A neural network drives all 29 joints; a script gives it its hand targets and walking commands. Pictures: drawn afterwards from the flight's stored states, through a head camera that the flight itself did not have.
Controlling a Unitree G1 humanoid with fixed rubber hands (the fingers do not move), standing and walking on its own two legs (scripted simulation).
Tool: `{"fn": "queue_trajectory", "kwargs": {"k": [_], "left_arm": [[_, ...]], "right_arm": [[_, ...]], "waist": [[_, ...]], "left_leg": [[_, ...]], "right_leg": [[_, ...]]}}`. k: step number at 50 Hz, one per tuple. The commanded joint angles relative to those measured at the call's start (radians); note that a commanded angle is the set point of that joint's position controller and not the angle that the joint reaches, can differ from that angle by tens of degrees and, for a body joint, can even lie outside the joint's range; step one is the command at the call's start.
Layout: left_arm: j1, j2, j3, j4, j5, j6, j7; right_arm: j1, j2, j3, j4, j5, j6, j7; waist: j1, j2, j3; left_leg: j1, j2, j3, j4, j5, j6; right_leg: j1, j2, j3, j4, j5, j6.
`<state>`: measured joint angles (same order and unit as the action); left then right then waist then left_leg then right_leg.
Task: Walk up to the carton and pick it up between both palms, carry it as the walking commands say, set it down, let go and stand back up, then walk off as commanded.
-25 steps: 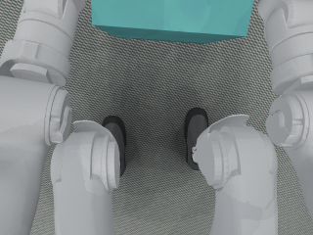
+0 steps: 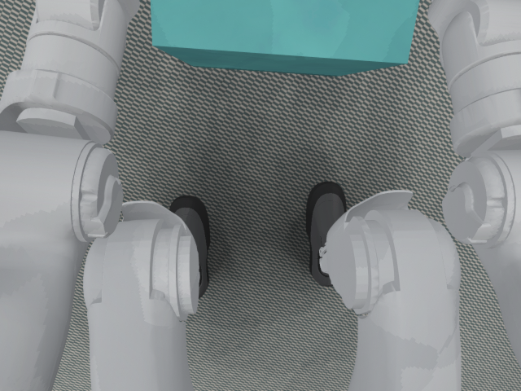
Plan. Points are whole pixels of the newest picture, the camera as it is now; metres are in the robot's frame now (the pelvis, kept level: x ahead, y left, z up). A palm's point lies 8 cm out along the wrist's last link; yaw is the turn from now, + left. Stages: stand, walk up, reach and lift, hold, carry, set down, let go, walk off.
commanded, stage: reach and lift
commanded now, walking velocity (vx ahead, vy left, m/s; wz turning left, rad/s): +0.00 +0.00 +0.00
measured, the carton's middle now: out of the picture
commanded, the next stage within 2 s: none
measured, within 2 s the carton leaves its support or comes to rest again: leaves its support in 0.30 s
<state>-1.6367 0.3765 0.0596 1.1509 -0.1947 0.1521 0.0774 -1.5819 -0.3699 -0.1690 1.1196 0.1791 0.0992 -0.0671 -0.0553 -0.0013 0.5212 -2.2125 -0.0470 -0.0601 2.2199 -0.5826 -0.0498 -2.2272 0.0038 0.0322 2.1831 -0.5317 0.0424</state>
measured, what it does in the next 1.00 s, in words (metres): stands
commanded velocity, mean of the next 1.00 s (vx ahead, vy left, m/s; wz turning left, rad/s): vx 0.00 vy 0.00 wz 0.00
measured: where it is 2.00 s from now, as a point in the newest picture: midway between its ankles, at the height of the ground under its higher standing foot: (258, 257)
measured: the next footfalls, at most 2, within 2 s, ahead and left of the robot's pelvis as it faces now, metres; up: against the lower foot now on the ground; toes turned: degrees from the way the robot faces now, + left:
none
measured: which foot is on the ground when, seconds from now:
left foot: down 0.00-1.00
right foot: down 0.00-1.00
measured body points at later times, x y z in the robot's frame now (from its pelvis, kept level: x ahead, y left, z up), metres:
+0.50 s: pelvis -0.01 +0.00 +0.00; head +0.36 +0.00 +0.23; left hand +0.59 +0.13 -0.15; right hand +0.58 -0.20 -0.14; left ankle +0.11 +0.13 -0.33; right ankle +0.13 -0.13 -0.33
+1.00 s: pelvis -0.02 +0.00 +0.02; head +0.35 -0.01 +0.26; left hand +0.59 +0.13 -0.11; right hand +0.58 -0.20 -0.09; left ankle +0.11 +0.13 -0.33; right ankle +0.13 -0.13 -0.33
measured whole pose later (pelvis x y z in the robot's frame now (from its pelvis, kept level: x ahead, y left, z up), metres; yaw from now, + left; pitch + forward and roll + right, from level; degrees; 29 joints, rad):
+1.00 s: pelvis -0.02 +0.00 +0.02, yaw +0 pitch +28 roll -1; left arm -1.57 0.35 0.15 0.83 -0.10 0.44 0.13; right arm -1.61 -0.35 -0.19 0.86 0.08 0.42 -0.13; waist -0.07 0.02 0.53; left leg -2.11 -0.05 -0.06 2.16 -0.54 -0.05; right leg -2.13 0.00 0.03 2.13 -0.49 0.04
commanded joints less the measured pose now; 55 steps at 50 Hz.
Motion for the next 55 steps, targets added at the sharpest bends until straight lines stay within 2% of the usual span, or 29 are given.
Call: {"fn": "queue_trajectory", "kwargs": {"k": [1,5,6,7,10,13,14,15,16,18,21,23,26,29,32,33,34,36,37,39,42,43,44,45,47,49,51,52,55], "left_arm": [[-0.427,-1.03,-0.201,-0.184,-0.003,0.023,-0.271],[-0.589,-1.016,-0.288,-0.379,-0.059,0.024,-0.251],[-0.57,-0.978,-0.251,-0.344,-0.039,0.027,-0.251],[-0.559,-0.949,-0.242,-0.405,-0.027,0.018,-0.236],[-0.651,-1.02,-0.293,-0.541,-0.11,0.028,-0.224],[-0.662,-1.029,-0.352,-0.569,-0.114,0.043,-0.2],[-0.657,-0.976,-0.286,-0.535,-0.084,0.038,-0.199],[-0.648,-1.004,-0.315,-0.54,-0.083,0.053,-0.202],[-0.705,-1.006,-0.328,-0.64,-0.105,0.049,-0.202],[-0.658,-1.011,-0.264,-0.528,-0.074,0.064,-0.208],[-0.687,-1.045,-0.243,-0.534,-0.066,0.09,-0.211],[-0.721,-1.027,-0.252,-0.513,-0.044,0.119,-0.219],[-0.726,-1.055,-0.214,-0.579,-0.057,0.124,-0.231],[-0.827,-1.072,-0.211,-0.659,-0.073,0.137,-0.233],[-0.873,-1.058,-0.223,-0.633,-0.087,0.144,-0.244],[-0.727,-1.073,-0.103,-0.417,0.008,0.161,-0.26],[-0.726,-1.104,-0.143,-0.497,-0.016,0.159,-0.268],[-0.746,-1.147,-0.143,-0.421,0.003,0.182,-0.287],[-0.773,-1.132,-0.179,-0.586,-0.025,0.17,-0.282],[-0.758,-1.165,-0.212,-0.573,-0.043,0.189,-0.282],[-0.683,-1.2,-0.223,-0.61,-0.041,0.215,-0.278],[-0.719,-1.204,-0.262,-0.663,-0.067,0.217,-0.27],[-0.657,-1.21,-0.235,-0.645,-0.059,0.225,-0.272],[-0.672,-1.224,-0.238,-0.703,-0.067,0.23,-0.265],[-0.698,-1.213,-0.218,-0.712,-0.041,0.235,-0.268],[-0.722,-1.21,-0.233,-0.737,-0.055,0.249,-0.276],[-0.769,-1.189,-0.253,-0.773,-0.062,0.247,-0.281],[-0.746,-1.175,-0.214,-0.699,-0.024,0.248,-0.284],[-0.737,-1.185,-0.181,-0.682,-0.003,0.247,-0.299]], "right_arm": [[-0.507,0.856,0.262,-0.196,0.0,0.059,0.291],[-0.591,0.829,0.279,-0.346,0.054,0.055,0.275],[-0.597,0.863,0.279,-0.343,0.027,0.066,0.272],[-0.604,0.876,0.294,-0.376,0.071,0.065,0.269],[-0.715,0.834,0.336,-0.547,0.084,0.067,0.248],[-0.714,0.834,0.314,-0.567,0.095,0.078,0.231],[-0.63,0.895,0.309,-0.419,0.084,0.097,0.234],[-0.7,0.894,0.316,-0.536,0.102,0.094,0.23],[-0.67,0.887,0.318,-0.548,0.096,0.108,0.23],[-0.69,0.916,0.312,-0.493,0.063,0.13,0.238],[-0.675,0.892,0.262,-0.46,0.028,0.153,0.234],[-0.75,0.858,0.254,-0.491,0.052,0.155,0.238],[-0.769,0.99,0.275,-0.533,0.063,0.18,0.244],[-0.853,0.996,0.261,-0.589,0.09,0.196,0.247],[-0.771,1.004,0.202,-0.45,0.034,0.219,0.245],[-0.682,1.02,0.141,-0.313,-0.03,0.235,0.26],[-0.736,1.041,0.172,-0.428,-0.014,0.219,0.268],[-0.682,1.019,0.125,-0.301,-0.054,0.232,0.284],[-0.676,1.076,0.166,-0.427,-0.01,0.235,0.285],[-0.674,1.057,0.175,-0.465,-0.007,0.239,0.282],[-0.796,1.063,0.271,-0.674,0.064,0.246,0.278],[-0.78,1.084,0.272,-0.692,0.074,0.251,0.272],[-0.777,1.085,0.286,-0.71,0.085,0.257,0.274],[-0.773,1.103,0.336,-0.768,0.11,0.268,0.266],[-0.658,1.138,0.262,-0.605,0.051,0.296,0.273],[-0.688,1.173,0.305,-0.663,0.069,0.31,0.269],[-0.596,1.19,0.26,-0.568,0.029,0.329,0.271],[-0.571,1.157,0.17,-0.501,0.009,0.319,0.272],[-0.629,1.209,0.205,-0.541,-0.002,0.322,0.285]], "waist": [[-0.033,0.064,-1.314],[-0.072,0.138,-1.557],[-0.082,0.078,-1.557],[-0.01,0.115,-1.657],[-0.089,0.091,-1.893],[-0.099,0.133,-2.051],[-0.065,0.103,-1.95],[-0.049,0.122,-2.023],[-0.101,0.129,-2.147],[-0.071,0.036,-2.016],[-0.109,0.061,-2.005],[-0.086,0.147,-1.991],[-0.045,0.058,-2.0],[-0.049,0.093,-2.143],[-0.085,0.1,-2.015],[-0.066,0.082,-1.84],[-0.067,0.084,-1.863],[-0.111,0.127,-1.82],[-0.067,0.116,-2.023],[-0.124,0.132,-2.126],[-0.067,0.111,-2.442],[-0.102,0.097,-2.494],[-0.05,0.097,-2.54],[-0.066,0.059,-2.64],[-0.076,0.075,-2.566],[-0.066,0.058,-2.557],[-0.12,0.05,-2.547],[-0.118,0.142,-2.362],[-0.072,0.059,-2.355]], "left_leg": [[0.484,-0.056,0.145,-0.121,0.316,0.028],[0.656,-0.058,0.149,-0.133,0.393,0.02],[0.666,-0.06,0.139,-0.137,0.401,0.026],[0.69,-0.056,0.16,-0.134,0.42,0.028],[0.763,-0.074,0.152,-0.127,0.477,0.023],[0.876,-0.078,0.154,-0.145,0.547,0.012],[0.804,-0.069,0.157,-0.147,0.499,0.024],[0.822,-0.071,0.157,-0.166,0.509,0.023],[0.898,-0.074,0.161,-0.135,0.539,0.02],[0.787,-0.078,0.167,-0.155,0.418,0.034],[0.82,-0.071,0.168,-0.188,0.372,0.022],[0.853,-0.058,0.175,-0.217,0.319,0.021],[0.805,-0.064,0.187,-0.23,0.278,0.046],[0.865,-0.073,0.179,-0.251,0.307,0.046],[0.738,-0.075,0.19,-0.246,0.215,0.038],[0.68,-0.071,0.189,-0.267,0.139,0.041],[0.718,-0.067,0.187,-0.277,0.168,0.046],[0.727,-0.066,0.173,-0.276,0.138,0.035],[0.814,-0.07,0.172,-0.281,0.234,0.037],[0.85,-0.073,0.189,-0.265,0.3,0.016],[1.007,-0.08,0.183,-0.257,0.438,0.028],[0.997,-0.085,0.182,-0.265,0.489,0.016],[1.01,-0.09,0.189,-0.265,0.528,0.021],[1.01,-0.095,0.195,-0.261,0.534,0.019],[0.935,-0.098,0.195,-0.294,0.448,0.012],[0.935,-0.097,0.211,-0.297,0.429,0.024],[0.924,-0.101,0.19,-0.324,0.392,0.022],[0.873,-0.092,0.191,-0.355,0.321,0.018],[0.829,-0.092,0.194,-0.385,0.28,0.031]], "right_leg": [[0.586,0.068,-0.119,-0.086,0.342,-0.035],[0.666,0.08,-0.122,-0.107,0.405,-0.045],[0.689,0.076,-0.134,-0.107,0.418,-0.028],[0.74,0.082,-0.124,-0.103,0.436,-0.02],[0.901,0.079,-0.129,-0.094,0.53,-0.03],[0.91,0.084,-0.151,-0.103,0.585,-0.03],[0.869,0.081,-0.135,-0.11,0.543,-0.023],[0.919,0.086,-0.138,-0.107,0.567,-0.023],[0.965,0.081,-0.139,-0.103,0.589,-0.026],[0.904,0.079,-0.147,-0.138,0.456,-0.019],[0.871,0.084,-0.162,-0.157,0.385,-0.026],[0.82,0.077,-0.174,-0.176,0.311,-0.036],[0.902,0.082,-0.158,-0.222,0.281,-0.025],[0.936,0.09,-0.166,-0.216,0.313,-0.029],[0.926,0.083,-0.136,-0.237,0.264,-0.044],[0.784,0.084,-0.162,-0.248,0.161,-0.033],[0.773,0.084,-0.168,-0.257,0.16,-0.034],[0.724,0.084,-0.172,-0.256,0.13,-0.051],[0.85,0.095,-0.158,-0.255,0.229,-0.046],[0.881,0.098,-0.174,-0.255,0.307,-0.045],[1.005,0.112,-0.183,-0.23,0.44,-0.026],[1.064,0.119,-0.181,-0.228,0.529,-0.028],[1.098,0.117,-0.168,-0.225,0.557,-0.026],[1.22,0.117,-0.159,-0.246,0.605,-0.019],[1.15,0.12,-0.172,-0.252,0.539,-0.024],[1.158,0.118,-0.155,-0.297,0.505,-0.022],[1.136,0.113,-0.169,-0.292,0.495,-0.024],[0.992,0.123,-0.172,-0.314,0.385,-0.031],[1.048,0.115,-0.168,-0.34,0.354,-0.025]]}}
